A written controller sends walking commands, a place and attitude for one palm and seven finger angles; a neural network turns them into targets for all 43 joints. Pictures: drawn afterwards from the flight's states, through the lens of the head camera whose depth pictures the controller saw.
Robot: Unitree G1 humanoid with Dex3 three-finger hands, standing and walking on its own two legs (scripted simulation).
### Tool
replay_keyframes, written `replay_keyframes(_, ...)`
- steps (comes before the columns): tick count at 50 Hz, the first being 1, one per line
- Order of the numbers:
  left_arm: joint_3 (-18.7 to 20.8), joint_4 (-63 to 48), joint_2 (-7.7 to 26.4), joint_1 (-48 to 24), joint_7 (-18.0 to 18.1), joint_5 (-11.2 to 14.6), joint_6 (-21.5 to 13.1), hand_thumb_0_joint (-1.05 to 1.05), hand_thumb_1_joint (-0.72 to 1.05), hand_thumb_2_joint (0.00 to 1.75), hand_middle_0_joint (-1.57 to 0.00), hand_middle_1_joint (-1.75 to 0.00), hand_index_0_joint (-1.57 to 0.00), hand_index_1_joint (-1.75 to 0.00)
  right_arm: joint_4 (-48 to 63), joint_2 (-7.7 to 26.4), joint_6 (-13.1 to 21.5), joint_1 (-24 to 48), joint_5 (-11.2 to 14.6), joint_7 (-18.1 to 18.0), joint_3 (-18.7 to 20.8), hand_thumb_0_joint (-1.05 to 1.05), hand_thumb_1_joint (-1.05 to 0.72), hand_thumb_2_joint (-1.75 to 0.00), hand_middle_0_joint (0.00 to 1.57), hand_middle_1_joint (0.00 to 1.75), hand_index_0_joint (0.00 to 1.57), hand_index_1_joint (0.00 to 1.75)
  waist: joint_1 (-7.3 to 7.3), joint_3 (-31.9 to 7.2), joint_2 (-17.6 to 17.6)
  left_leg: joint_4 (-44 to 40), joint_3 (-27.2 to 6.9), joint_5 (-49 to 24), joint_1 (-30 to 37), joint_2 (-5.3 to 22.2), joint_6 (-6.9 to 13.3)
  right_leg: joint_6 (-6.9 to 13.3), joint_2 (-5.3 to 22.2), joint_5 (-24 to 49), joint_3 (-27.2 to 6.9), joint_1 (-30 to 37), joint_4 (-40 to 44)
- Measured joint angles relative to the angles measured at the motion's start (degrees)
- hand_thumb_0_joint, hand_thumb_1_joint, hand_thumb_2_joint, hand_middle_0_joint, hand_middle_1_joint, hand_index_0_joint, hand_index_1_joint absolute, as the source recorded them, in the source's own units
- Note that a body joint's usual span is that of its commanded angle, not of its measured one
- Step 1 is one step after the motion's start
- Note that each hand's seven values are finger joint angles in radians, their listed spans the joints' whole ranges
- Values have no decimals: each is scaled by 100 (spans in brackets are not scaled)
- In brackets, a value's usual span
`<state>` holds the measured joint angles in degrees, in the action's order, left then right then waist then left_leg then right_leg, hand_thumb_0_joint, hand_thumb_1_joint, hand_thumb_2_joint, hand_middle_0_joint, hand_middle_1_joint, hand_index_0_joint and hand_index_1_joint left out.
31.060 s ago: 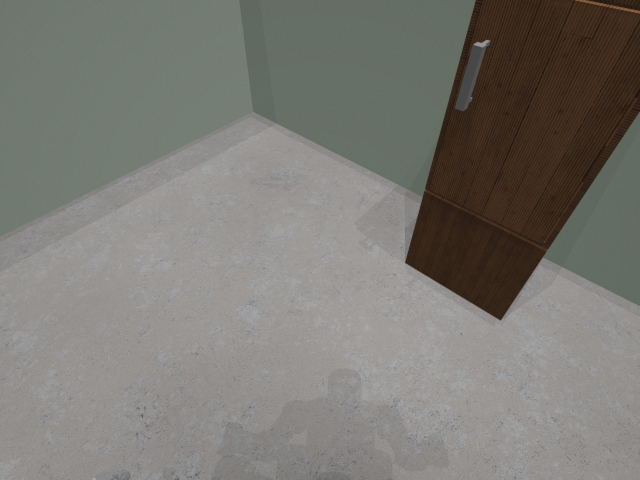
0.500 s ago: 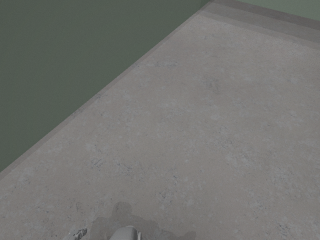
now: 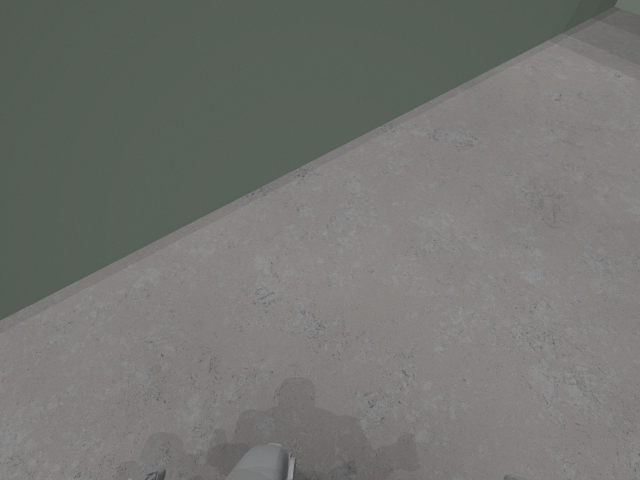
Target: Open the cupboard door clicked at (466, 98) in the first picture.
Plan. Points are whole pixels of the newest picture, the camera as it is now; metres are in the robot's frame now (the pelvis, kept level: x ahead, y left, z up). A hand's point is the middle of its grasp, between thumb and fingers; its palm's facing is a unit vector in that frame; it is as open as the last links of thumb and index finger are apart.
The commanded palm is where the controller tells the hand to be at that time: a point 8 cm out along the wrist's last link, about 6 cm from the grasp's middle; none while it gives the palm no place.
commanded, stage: turn to face it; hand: left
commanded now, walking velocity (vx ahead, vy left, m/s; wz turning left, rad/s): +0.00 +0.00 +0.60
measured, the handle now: out of the picture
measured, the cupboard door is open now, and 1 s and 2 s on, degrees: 47 47 47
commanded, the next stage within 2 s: none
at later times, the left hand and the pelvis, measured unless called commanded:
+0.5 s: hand out of the picture +0.05 +0.24 -0.15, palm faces +0.30 -0.92 -0.26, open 7.4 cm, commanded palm none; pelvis +0.01 +0.00 +0.00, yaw +17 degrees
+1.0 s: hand out of the picture -0.06 +0.21 -0.17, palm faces +0.58 -0.78 -0.24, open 7.4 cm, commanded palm none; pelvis +0.00 -0.01 +0.00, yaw +36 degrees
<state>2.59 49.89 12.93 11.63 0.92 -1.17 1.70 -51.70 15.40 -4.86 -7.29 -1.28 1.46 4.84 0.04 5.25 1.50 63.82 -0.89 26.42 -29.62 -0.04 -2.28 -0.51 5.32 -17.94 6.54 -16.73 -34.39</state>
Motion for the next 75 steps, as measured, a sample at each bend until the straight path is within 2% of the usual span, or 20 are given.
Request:
replay_keyframes(6,-70,60,-88,137,-20,-18,-81,1,90,90,-21,-29,-20,-30,75,-125,80,132,55,30,-92,1,-90,-90,20,30,20,30,-34,76,-349,-1585,528,1,661,90,-107,-77,290,117,364,250,346)
replay_keyframes(9,-65,87,-85,206,-69,19,-85,1,90,90,-21,-30,-21,-30,153,-112,172,169,57,42,-146,1,-90,-90,20,30,20,30,-67,78,-386,-2906,622,-833,1194,68,0,-191,415,-144,579,149,-88)
replay_keyframes(10,-50,100,-67,217,-87,44,-49,1,90,90,-21,-30,-21,-30,188,-104,233,163,41,38,-145,1,-90,-90,20,30,20,30,-47,50,-374,-3021,545,-1252,1197,67,174,-273,438,-337,563,-8,-493)
replay_keyframes(13,14,201,81,60,-50,46,170,1,90,90,-21,-29,-21,-30,193,-218,308,160,-3,-21,-202,0,-90,-90,20,30,20,30,-101,117,-514,-2669,424,-868,1071,-29,452,-396,265,-1180,-79,-612,-2075)
replay_keyframes(17,88,227,180,-174,-54,41,240,1,90,90,-21,-29,-20,-30,158,-293,327,-6,-20,-121,-248,0,-90,-90,20,30,20,30,-63,108,-413,-3011,106,-1006,1164,-34,384,-442,18,-887,-395,-1016,-2758)
replay_keyframes(24,94,23,198,-449,-77,77,146,1,91,90,-20,-29,-20,-30,-4,-243,238,-250,-44,-127,-187,0,-90,-90,20,30,21,30,50,67,-118,-3298,-395,-1271,1172,-67,274,-368,-248,-664,-573,-599,-1238)
replay_keyframes(27,74,-78,200,-445,-68,82,52,1,91,90,-20,-29,-20,-30,-25,-199,169,-366,-8,-118,-128,0,-90,-90,20,30,21,30,95,-31,-62,-3069,-587,-1199,987,-170,160,-275,-332,-189,-547,-38,12)
replay_keyframes(30,32,-83,97,-424,-10,27,-53,1,91,90,-20,-29,-20,-30,-84,-72,85,-322,22,-90,-31,1,-90,-90,20,30,21,30,117,21,38,-1667,-453,-94,476,-205,94,-72,-251,159,-421,30,110)
replay_keyframes(34,-53,-55,-70,-277,13,18,-11,1,90,90,-20,-29,-20,-30,-141,4,4,-281,13,-22,27,1,-90,-90,20,30,20,30,192,47,23,-160,28,20,85,-38,-55,-85,-66,61,-119,291,322)
replay_keyframes(39,-87,-11,-92,-144,-21,-6,-64,1,90,90,-21,-29,-20,-30,-85,-99,59,-168,52,25,-61,1,-90,-90,20,30,20,30,106,140,-357,-1597,490,-5,632,95,-126,-168,259,43,146,417,349)
replay_keyframes(42,-79,7,-69,6,-78,32,-40,1,90,90,-21,-30,-21,-30,49,-55,165,-119,49,49,-106,1,-90,-90,20,30,20,30,72,106,-383,-2898,517,-943,1120,98,12,-293,394,-255,342,231,-189)
replay_keyframes(45,-8,123,85,-55,-76,61,161,1,90,90,-21,-30,-21,-30,123,-125,284,-28,-7,-3,-124,0,-90,-90,20,30,20,30,39,145,-496,-2585,391,-996,876,-20,370,-405,297,-1220,-89,-415,-1749)
replay_keyframes(49,97,213,199,-190,-74,36,269,1,90,90,-21,-29,-20,-30,155,-187,309,-69,-43,-100,-177,0,-90,-90,20,30,20,30,3,124,-401,-2825,121,-1106,874,-58,381,-381,7,-986,-389,-932,-2676)
replay_keyframes(54,122,123,223,-289,-79,56,202,1,91,90,-20,-29,-20,-30,92,-190,272,-135,-55,-130,-184,0,-90,-90,20,30,20,30,11,79,-170,-3227,-235,-1422,939,-115,336,-340,-200,-839,-535,-787,-1848)
replay_keyframes(58,102,8,203,-281,-68,74,99,1,91,90,-20,-29,-20,-30,47,-173,168,-202,-32,-111,-136,0,-90,-90,20,30,21,30,44,-21,-14,-3135,-533,-1443,819,-191,208,-251,-356,-406,-526,-155,-351)
replay_keyframes(59,100,-47,228,-225,-63,54,45,1,91,90,-20,-29,-20,-30,50,-182,135,-231,-8,-99,-116,0,-90,-90,20,30,21,30,25,-91,-67,-2963,-536,-1296,700,-263,189,-152,-312,-204,-563,15,151)
replay_keyframes(62,43,-39,77,-191,-9,7,-5,1,91,90,-20,-29,-20,-30,-21,-63,48,-163,3,-51,-27,1,-90,-90,20,30,20,30,34,-8,86,-1417,-414,-208,198,-276,120,-39,-254,46,-342,84,103)
replay_keyframes(66,-22,0,-71,-44,13,13,0,1,90,90,-20,-29,-20,-30,-48,-34,2,-120,7,18,11,1,-90,-90,20,30,20,30,87,29,-11,-303,50,-113,-13,-100,-37,-72,-54,68,-83,365,414)
replay_keyframes(72,-73,41,-101,57,-46,-3,-69,1,90,90,-21,-29,-20,-30,1,-124,79,8,56,45,-81,1,-90,-90,20,30,20,30,15,140,-394,-2049,499,-248,762,41,-73,-218,308,-88,280,441,267)
replay_keyframes(75,-43,89,-45,112,-92,52,0,1,90,90,-21,-30,-21,-30,104,-103,232,43,32,38,-105,1,-90,-90,20,30,20,30,23,97,-443,-2827,428,-1126,1021,-13,246,-382,431,-707,313,48,-719)
